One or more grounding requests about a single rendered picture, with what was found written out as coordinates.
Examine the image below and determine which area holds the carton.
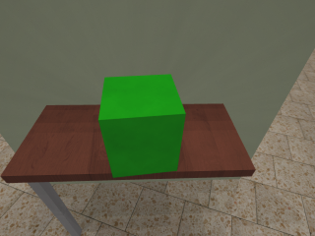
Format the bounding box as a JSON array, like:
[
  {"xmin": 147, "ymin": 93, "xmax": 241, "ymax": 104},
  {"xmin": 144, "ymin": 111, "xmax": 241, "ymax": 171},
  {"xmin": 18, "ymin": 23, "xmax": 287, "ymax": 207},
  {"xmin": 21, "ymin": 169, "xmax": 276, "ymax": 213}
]
[{"xmin": 98, "ymin": 74, "xmax": 186, "ymax": 178}]

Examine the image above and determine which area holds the table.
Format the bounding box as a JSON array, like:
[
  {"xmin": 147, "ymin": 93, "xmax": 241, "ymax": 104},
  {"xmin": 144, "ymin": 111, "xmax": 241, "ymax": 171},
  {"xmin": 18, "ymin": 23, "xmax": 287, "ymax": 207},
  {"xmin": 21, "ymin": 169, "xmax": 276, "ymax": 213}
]
[{"xmin": 0, "ymin": 103, "xmax": 256, "ymax": 236}]

